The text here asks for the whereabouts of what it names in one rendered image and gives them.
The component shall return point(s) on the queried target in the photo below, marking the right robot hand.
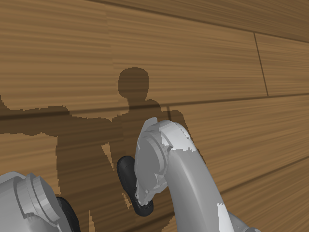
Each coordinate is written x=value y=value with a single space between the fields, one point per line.
x=238 y=224

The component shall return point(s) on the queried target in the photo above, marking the left robot foot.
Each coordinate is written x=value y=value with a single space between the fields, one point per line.
x=70 y=214

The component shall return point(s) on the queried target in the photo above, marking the right robot foot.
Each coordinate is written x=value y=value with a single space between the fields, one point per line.
x=125 y=170

